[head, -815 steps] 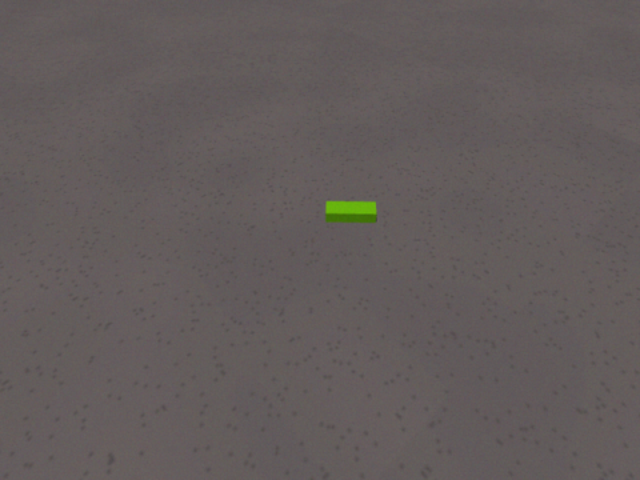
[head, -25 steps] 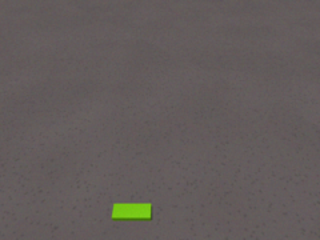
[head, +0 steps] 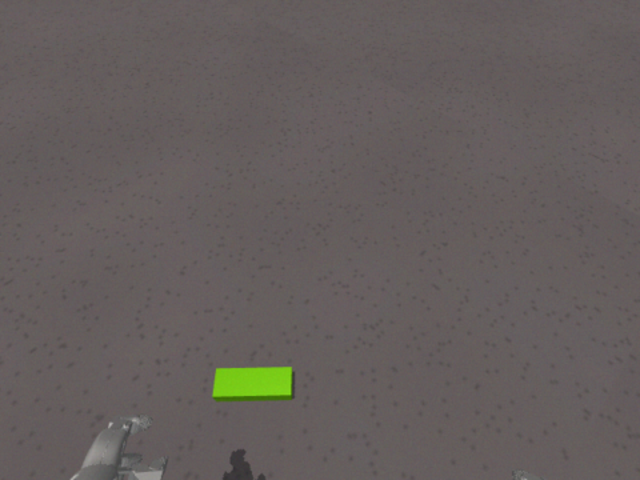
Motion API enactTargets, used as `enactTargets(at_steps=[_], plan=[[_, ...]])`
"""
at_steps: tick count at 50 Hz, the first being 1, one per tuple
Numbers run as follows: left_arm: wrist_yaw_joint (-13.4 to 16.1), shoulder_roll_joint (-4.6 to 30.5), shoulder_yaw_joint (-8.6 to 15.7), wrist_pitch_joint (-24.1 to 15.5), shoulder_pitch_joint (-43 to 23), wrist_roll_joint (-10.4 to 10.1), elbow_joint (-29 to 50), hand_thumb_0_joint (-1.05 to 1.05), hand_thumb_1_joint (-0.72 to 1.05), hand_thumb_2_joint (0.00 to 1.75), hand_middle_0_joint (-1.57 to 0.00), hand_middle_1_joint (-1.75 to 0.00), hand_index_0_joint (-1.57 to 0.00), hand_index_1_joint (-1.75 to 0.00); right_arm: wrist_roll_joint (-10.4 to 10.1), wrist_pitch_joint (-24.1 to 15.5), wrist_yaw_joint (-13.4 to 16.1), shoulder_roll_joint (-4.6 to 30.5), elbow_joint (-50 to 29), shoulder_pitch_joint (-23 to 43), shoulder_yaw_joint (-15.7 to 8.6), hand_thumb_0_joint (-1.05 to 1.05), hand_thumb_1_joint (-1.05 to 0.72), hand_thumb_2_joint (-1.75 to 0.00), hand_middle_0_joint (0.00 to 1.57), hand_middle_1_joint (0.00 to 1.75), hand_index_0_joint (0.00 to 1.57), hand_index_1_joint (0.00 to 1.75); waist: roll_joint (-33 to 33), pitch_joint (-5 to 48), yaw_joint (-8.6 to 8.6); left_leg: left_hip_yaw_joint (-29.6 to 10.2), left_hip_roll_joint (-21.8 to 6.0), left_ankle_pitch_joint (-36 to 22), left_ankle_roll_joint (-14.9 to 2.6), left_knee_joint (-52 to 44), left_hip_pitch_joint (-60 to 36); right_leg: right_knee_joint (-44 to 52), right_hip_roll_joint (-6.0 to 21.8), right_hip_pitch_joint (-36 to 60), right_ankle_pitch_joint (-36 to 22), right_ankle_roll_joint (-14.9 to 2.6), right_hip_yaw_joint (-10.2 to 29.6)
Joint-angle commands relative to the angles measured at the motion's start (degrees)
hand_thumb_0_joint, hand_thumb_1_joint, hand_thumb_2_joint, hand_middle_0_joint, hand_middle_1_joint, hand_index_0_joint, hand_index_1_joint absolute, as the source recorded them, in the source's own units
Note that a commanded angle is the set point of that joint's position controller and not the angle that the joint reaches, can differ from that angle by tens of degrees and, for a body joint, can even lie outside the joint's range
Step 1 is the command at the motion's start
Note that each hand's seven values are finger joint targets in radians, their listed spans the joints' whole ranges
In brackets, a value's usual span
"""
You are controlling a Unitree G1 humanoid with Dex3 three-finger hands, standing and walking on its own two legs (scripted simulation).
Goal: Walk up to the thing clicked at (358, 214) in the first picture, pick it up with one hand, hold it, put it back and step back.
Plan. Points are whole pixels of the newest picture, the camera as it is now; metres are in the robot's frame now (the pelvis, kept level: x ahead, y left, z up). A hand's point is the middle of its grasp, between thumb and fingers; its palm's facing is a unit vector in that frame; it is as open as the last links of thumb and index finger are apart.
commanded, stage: rise first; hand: left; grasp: from above
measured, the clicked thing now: (254, 384) +0.45 +0.22 -0.73
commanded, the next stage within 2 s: none
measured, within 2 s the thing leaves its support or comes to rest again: neither
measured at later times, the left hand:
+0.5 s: hand out of the picture +0.14 +0.26 -0.20, palm faces -0.15 -0.88 -0.44, open 14.2 cm
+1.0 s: hand (172, 466) +0.20 +0.29 -0.34, palm faces -0.42 -0.62 -0.67, open 14.3 cm
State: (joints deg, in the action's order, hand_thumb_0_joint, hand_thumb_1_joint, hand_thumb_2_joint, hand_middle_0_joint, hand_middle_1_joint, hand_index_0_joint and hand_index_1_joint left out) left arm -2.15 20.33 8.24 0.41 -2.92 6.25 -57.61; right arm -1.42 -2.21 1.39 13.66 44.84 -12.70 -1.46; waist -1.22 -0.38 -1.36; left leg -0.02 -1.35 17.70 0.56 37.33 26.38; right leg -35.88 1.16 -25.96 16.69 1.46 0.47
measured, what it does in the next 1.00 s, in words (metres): lowers itself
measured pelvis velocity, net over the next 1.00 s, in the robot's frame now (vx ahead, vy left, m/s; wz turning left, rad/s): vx -0.04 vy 0.00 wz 0.00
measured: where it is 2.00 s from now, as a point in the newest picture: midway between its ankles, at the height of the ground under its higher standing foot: outside the picture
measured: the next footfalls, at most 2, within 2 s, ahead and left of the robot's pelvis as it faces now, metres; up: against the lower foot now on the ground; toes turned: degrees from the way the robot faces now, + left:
none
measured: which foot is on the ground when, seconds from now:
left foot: down 0.00-1.00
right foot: down 0.00-1.00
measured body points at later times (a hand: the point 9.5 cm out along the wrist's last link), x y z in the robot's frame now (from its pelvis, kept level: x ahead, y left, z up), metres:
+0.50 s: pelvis +0.01 +0.01 -0.07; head +0.11 +0.03 +0.37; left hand +0.15 +0.31 -0.17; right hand +0.18 -0.24 -0.16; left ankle +0.01 +0.12 -0.72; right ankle +0.01 -0.14 -0.72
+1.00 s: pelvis -0.04 +0.00 -0.20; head +0.13 +0.01 +0.22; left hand +0.22 +0.32 -0.30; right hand +0.17 -0.27 -0.30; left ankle +0.01 +0.12 -0.72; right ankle +0.01 -0.14 -0.72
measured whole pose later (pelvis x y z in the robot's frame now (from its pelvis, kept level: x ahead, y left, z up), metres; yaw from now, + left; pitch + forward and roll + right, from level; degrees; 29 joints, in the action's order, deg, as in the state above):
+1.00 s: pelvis -0.04 +0.00 -0.20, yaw +0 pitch +30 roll -2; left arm 0.8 26.8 7.9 -3.4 -2.2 31.5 -35.4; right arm 0.0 -11.2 -0.6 16.7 33.5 -5.7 -3.1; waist 0.1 10.2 -1.6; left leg -2.9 -0.8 38.5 1.3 96.4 88.4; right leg -95.0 1.1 -87.4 38.1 1.4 -0.3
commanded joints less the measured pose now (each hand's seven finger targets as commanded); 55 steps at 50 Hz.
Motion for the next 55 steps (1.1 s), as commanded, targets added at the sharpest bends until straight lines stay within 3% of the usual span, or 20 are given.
enactTargets(at_steps=[1,2,4,7,11,12,16,24,31,35,37,39,42,43,44,45,46,48,51,55], plan=[[1.21,9.62,1.80,4.61,2.43,2.46,8.31,0.00,-0.32,1.02,-0.03,-1.07,-0.04,-1.06,-0.29,-2.35,0.31,10.78,-10.89,1.71,-3.45,0.00,-0.91,-0.90,0.20,0.30,0.20,0.30,4.00,11.74,1.64,0.84,1.98,-7.83,-0.08,-1.81,-0.28,1.35,-1.87,2.24,-5.51,-2.67,-2.60],[1.53,10.13,2.20,5.80,3.87,2.74,9.18,0.00,-0.39,1.01,-0.04,-1.08,-0.05,-1.07,-0.41,-2.57,0.19,10.62,-11.85,2.22,-3.30,0.00,-0.90,-0.90,0.20,0.30,0.20,0.30,2.91,11.03,1.98,0.30,1.72,-6.16,-0.13,-1.34,1.05,0.69,-2.09,1.30,-3.42,-2.72,-3.10],[1.73,8.11,0.95,7.46,4.72,2.83,11.98,0.00,-0.53,1.00,-0.06,-1.07,-0.06,-1.08,-0.36,-3.04,-0.11,10.10,-13.35,1.92,-3.23,0.00,-0.89,-0.90,0.20,0.30,0.20,0.30,1.74,10.00,1.09,0.31,1.55,-2.77,-0.45,0.63,3.98,-0.95,-2.20,-2.29,-0.24,-2.57,-3.08],[2.30,7.64,1.64,7.61,3.38,3.27,16.07,0.00,-0.56,0.99,-0.06,-1.08,-0.06,-1.08,0.02,-4.47,-0.16,9.74,-14.26,0.24,-3.65,0.00,-0.89,-0.90,0.20,0.30,0.20,0.30,0.99,12.28,-0.02,0.09,1.24,-2.28,-0.61,5.33,6.97,-5.78,-2.28,-6.48,0.18,-2.28,-3.13],[2.74,9.45,4.07,5.88,6.91,5.01,25.18,0.00,-0.57,1.00,-0.06,-1.08,-0.06,-1.09,0.54,-6.26,0.15,9.12,-15.79,-0.97,-4.24,0.00,-0.90,-0.90,0.20,0.30,0.20,0.30,4.51,19.70,0.45,-0.18,0.75,-8.04,-0.26,11.63,7.96,-13.47,-2.01,-10.24,-4.09,-2.62,-2.76],[2.77,9.09,3.64,5.79,8.71,5.52,27.32,0.00,-0.57,1.01,-0.06,-1.08,-0.05,-1.09,0.55,-6.49,0.36,8.87,-16.13,-0.90,-4.16,0.00,-0.89,-0.90,0.20,0.30,0.20,0.30,5.45,21.18,0.71,0.05,0.76,-9.64,-0.29,12.93,7.55,-14.48,-1.79,-10.94,-5.33,-2.71,-2.44],[2.98,9.53,4.18,7.20,13.43,6.94,32.03,0.00,-0.58,1.04,-0.06,-1.06,-0.04,-1.08,0.86,-6.93,0.75,8.93,-17.14,-0.67,-4.34,0.00,-0.90,-0.90,0.20,0.30,0.20,0.30,6.70,21.91,0.80,-0.71,0.14,-11.71,-0.04,14.95,8.38,-17.21,-1.75,-13.77,-5.40,-2.77,-2.45],[2.30,7.50,2.07,11.56,18.96,8.05,38.49,0.00,-0.57,0.99,-0.06,-1.06,-0.06,-1.06,1.14,-7.73,0.62,8.59,-19.32,0.36,-3.82,0.00,-0.91,-0.90,0.20,0.30,0.20,0.30,5.67,22.20,-0.34,-2.09,-0.22,-12.99,-0.29,19.75,13.41,-21.52,-1.71,-18.01,-5.44,-2.65,-3.16],[2.45,8.46,3.55,11.57,21.35,9.78,41.32,0.00,-0.58,0.98,-0.07,-1.07,-0.06,-1.07,1.20,-8.81,0.07,8.17,-21.67,1.29,-3.71,0.00,-0.91,-0.90,0.20,0.30,0.20,0.30,5.84,23.35,0.47,-1.96,0.37,-8.50,-0.47,24.56,19.14,-26.18,-1.87,-23.27,-2.51,-2.86,-3.15],[2.82,9.79,3.62,9.77,17.07,11.43,42.20,0.00,-0.60,0.99,-0.07,-1.06,-0.06,-1.07,1.05,-9.42,-0.39,8.37,-22.10,2.09,-3.65,0.00,-0.92,-0.91,0.20,0.30,0.20,0.30,5.34,23.28,-0.88,-1.38,0.91,-4.16,-0.83,28.37,24.62,-29.10,-1.68,-27.14,-0.78,-2.85,-2.48],[2.77,11.12,3.49,7.82,12.37,13.36,39.18,0.00,-0.59,0.98,-0.07,-1.06,-0.06,-1.07,1.19,-9.98,-0.40,8.84,-21.23,2.92,-3.77,0.00,-0.91,-0.90,0.20,0.30,0.20,0.30,4.99,21.91,-1.78,-1.49,0.92,0.10,-1.04,31.56,29.08,-32.00,-1.59,-32.39,2.66,-2.78,-2.29],[3.00,13.80,5.09,4.99,7.78,16.05,35.38,0.00,-0.61,0.99,-0.07,-1.05,-0.06,-1.06,1.46,-10.59,-0.49,9.47,-20.06,3.60,-3.95,0.00,-0.91,-0.90,0.20,0.30,0.20,0.30,5.66,21.83,-1.61,-2.00,0.98,3.63,-0.99,35.03,34.04,-36.36,-1.44,-37.85,5.63,-2.76,-2.04],[2.97,14.13,3.66,0.40,4.26,19.72,33.63,0.00,-0.59,0.99,-0.08,-1.05,-0.07,-1.06,1.40,-11.40,-0.83,9.98,-19.28,3.88,-4.51,0.00,-0.92,-0.90,0.20,0.30,0.20,0.30,5.99,26.30,-1.39,-1.19,1.46,7.02,-1.15,39.92,38.34,-40.63,-1.27,-42.29,7.79,-2.70,-1.20],[2.93,13.16,2.82,-1.00,4.18,20.73,32.81,0.00,-0.59,0.98,-0.08,-1.06,-0.08,-1.06,1.37,-11.60,-1.04,10.28,-18.92,3.74,-4.50,0.00,-0.92,-0.90,0.20,0.30,0.20,0.30,5.96,28.28,-1.66,-1.54,1.52,6.81,-0.99,40.97,38.98,-42.52,-1.34,-43.35,7.66,-2.77,-1.27],[3.08,14.07,2.46,-2.56,1.57,21.86,33.24,0.00,-0.59,0.99,-0.08,-1.06,-0.08,-1.06,1.40,-11.75,-1.13,10.64,-18.45,4.12,-4.71,0.00,-0.92,-0.91,0.20,0.30,0.20,0.30,6.54,30.01,-1.52,-1.63,1.51,6.60,-0.97,43.02,40.57,-44.62,-1.34,-45.65,7.40,-2.78,-1.22],[3.38,16.20,3.72,-3.79,0.28,23.05,31.42,0.00,-0.58,0.98,-0.08,-1.06,-0.08,-1.06,1.32,-11.76,-1.25,11.13,-17.80,3.97,-5.06,0.00,-0.92,-0.90,0.20,0.30,0.20,0.30,6.35,31.36,-1.08,-1.65,1.56,6.41,-0.96,44.76,41.85,-46.34,-1.40,-46.78,7.22,-2.79,-1.22],[3.73,16.46,2.95,-5.07,-1.63,24.63,30.57,0.00,-0.59,0.99,-0.09,-1.06,-0.09,-1.07,1.22,-11.74,-1.40,11.29,-17.05,3.99,-5.00,0.00,-0.93,-0.91,0.20,0.30,0.20,0.30,6.46,33.22,-1.20,-1.57,1.62,5.25,-1.07,46.98,43.35,-48.30,-1.54,-48.65,6.27,-2.84,-1.23],[5.24,21.41,6.04,-7.14,-4.83,27.50,27.78,0.00,-0.59,1.00,-0.08,-1.07,-0.08,-1.07,1.22,-11.39,-1.70,12.04,-15.75,3.97,-5.06,0.00,-0.92,-0.91,0.20,0.30,0.20,0.30,6.78,35.68,-0.18,-1.27,1.75,3.92,-1.14,50.93,46.91,-51.89,-1.46,-51.28,5.20,-2.87,-1.17],[7.25,23.26,7.00,-8.57,-7.91,31.55,23.49,0.00,-0.61,1.02,-0.09,-1.07,-0.08,-1.08,1.13,-10.40,-2.26,12.84,-14.50,3.48,-5.55,0.00,-0.93,-0.91,0.20,0.30,0.20,0.30,7.06,38.74,0.95,-1.49,1.74,2.81,-0.96,54.61,49.29,-56.21,-1.51,-55.71,5.25,-3.05,-1.74],[8.73,24.18,4.91,-9.54,-19.49,35.72,21.58,0.00,-0.60,1.02,-0.09,-1.08,-0.08,-1.08,1.43,-9.22,-2.79,12.93,-12.23,1.49,-6.17,0.00,-0.93,-0.91,0.20,0.30,0.20,0.30,5.90,43.84,-0.50,-0.67,1.91,2.94,-1.57,60.58,53.81,-59.02,-1.49,-57.38,4.38,-2.72,-2.04]])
